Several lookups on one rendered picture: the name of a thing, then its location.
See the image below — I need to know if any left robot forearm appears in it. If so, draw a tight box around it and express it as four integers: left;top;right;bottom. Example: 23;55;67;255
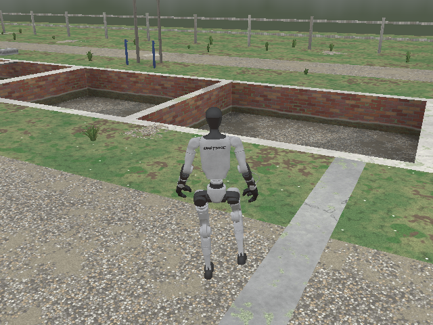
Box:
177;164;189;188

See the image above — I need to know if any robot right hand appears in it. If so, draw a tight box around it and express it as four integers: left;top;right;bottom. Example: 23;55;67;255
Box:
242;188;258;202

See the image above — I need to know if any robot left upper arm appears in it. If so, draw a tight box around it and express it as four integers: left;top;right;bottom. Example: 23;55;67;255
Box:
183;137;201;174

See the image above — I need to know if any right robot forearm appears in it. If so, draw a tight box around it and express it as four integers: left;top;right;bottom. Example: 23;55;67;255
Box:
242;163;256;190

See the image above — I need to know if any robot right thigh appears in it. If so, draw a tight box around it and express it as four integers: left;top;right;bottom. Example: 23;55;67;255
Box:
226;188;241;223

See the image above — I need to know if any robot right upper arm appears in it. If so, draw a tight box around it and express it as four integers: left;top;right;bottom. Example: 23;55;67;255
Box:
229;136;248;173

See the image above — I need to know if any left robot foot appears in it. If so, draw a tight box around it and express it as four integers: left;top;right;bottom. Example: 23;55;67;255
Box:
204;262;214;280

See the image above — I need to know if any robot left hand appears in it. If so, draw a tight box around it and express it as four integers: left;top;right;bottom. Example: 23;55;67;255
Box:
176;185;191;198

